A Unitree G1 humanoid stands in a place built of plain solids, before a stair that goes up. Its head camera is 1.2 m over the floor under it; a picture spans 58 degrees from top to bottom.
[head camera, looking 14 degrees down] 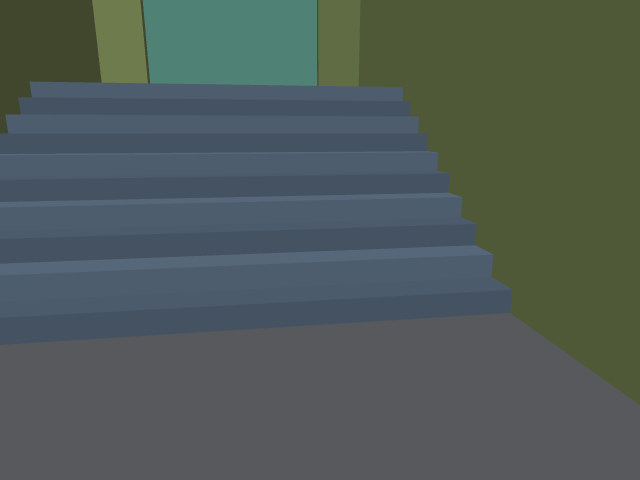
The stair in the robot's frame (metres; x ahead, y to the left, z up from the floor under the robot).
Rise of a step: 0.17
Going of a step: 0.27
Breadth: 3.94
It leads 8 degrees to the left of straight ahead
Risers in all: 10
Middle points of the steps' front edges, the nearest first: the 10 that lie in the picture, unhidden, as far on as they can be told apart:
2.47 0.64 0.17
2.74 0.68 0.34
3.01 0.72 0.51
3.28 0.76 0.68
3.55 0.80 0.85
3.83 0.84 1.02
4.10 0.88 1.19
4.37 0.92 1.36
4.64 0.96 1.53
4.91 1.00 1.70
